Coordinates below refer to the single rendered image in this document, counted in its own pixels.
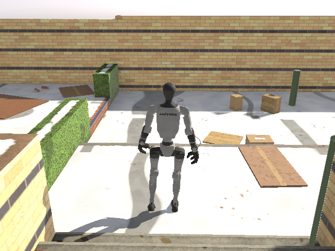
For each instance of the robot left upper arm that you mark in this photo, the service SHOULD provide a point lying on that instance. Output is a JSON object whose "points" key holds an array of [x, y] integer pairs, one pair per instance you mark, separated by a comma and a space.
{"points": [[149, 118]]}

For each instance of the robot right thigh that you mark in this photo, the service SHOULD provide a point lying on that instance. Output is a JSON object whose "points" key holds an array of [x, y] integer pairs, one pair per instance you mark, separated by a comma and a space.
{"points": [[179, 154]]}

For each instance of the robot right upper arm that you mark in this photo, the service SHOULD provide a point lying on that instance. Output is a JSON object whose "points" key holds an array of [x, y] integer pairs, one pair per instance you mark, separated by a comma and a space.
{"points": [[187, 120]]}

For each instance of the left robot hand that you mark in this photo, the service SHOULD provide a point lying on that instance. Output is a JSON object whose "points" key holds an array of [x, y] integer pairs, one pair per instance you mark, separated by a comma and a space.
{"points": [[143, 146]]}

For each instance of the right robot hand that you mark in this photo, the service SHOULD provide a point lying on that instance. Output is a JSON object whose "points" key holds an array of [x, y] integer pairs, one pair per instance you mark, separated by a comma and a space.
{"points": [[195, 156]]}

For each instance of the humanoid robot head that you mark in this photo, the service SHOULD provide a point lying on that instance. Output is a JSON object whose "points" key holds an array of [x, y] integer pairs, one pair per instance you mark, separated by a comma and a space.
{"points": [[169, 92]]}

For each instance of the left robot forearm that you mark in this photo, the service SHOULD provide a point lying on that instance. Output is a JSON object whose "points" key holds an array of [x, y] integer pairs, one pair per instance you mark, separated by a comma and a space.
{"points": [[143, 137]]}

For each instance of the right robot forearm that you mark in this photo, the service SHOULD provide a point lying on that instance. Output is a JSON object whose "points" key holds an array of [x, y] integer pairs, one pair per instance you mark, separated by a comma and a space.
{"points": [[192, 142]]}

